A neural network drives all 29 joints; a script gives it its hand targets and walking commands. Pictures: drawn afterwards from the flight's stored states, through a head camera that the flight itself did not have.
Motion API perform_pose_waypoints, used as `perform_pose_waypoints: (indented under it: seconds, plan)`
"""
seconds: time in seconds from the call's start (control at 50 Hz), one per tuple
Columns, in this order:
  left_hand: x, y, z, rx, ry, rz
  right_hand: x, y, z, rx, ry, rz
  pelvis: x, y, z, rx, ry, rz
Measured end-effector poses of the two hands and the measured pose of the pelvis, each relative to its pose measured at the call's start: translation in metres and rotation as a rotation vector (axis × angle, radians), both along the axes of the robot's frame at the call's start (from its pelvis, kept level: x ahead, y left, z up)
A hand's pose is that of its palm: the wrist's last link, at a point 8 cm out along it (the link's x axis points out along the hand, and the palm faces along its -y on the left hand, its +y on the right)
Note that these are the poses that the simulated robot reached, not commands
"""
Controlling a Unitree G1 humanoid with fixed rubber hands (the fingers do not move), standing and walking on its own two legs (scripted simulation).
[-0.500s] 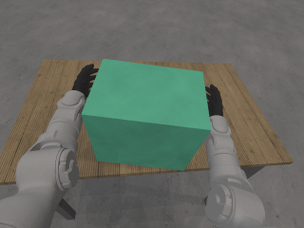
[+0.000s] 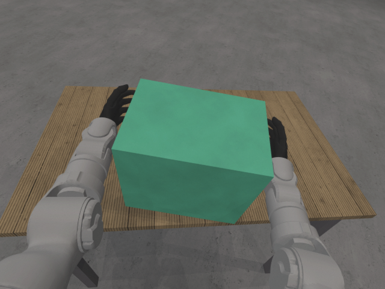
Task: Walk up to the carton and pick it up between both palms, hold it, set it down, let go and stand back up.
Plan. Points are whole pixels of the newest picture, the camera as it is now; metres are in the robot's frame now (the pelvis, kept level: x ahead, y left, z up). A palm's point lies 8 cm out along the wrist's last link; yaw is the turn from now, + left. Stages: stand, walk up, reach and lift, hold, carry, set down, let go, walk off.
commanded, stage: reach and lift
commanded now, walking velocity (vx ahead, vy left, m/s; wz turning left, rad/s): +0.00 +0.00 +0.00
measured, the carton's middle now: (191, 156) +0.39 -0.04 +0.06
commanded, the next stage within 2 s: none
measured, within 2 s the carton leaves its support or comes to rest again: neither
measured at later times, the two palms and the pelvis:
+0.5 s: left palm (102, 111) +0.44 +0.15 +0.16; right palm (274, 143) +0.37 -0.21 +0.13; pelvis +0.00 +0.00 +0.00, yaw +0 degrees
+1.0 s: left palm (91, 110) +0.41 +0.16 +0.19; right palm (277, 133) +0.37 -0.20 +0.16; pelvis +0.00 -0.01 +0.00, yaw +1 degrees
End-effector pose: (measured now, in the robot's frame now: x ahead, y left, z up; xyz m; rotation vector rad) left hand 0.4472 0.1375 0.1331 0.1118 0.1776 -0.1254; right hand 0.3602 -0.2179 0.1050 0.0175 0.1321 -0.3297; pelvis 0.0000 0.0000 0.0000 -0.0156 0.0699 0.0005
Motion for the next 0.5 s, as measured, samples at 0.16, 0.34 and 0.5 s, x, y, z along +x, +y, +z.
perform_pose_waypoints:
  seconds: [0.16, 0.34, 0.5]
  plan:
    - [-0.006, 0.002, 0.014, 0.009, 0.01, 0.025, -0.001, 0.003, -0.002, 0.024, 0.008, 0.014, -0.005, 0.0, 0.0, 0.004, -0.012, -0.002]
    - [-0.007, 0.008, 0.027, -0.006, 0.005, 0.054, 0.007, 0.007, 0.01, 0.028, 0.001, 0.035, -0.004, -0.002, 0.001, 0.006, -0.025, 0.005]
    - [-0.008, 0.011, 0.028, -0.013, 0.0, 0.065, 0.012, 0.008, 0.022, 0.013, -0.001, 0.048, 0.0, -0.005, 0.001, 0.004, -0.046, 0.006]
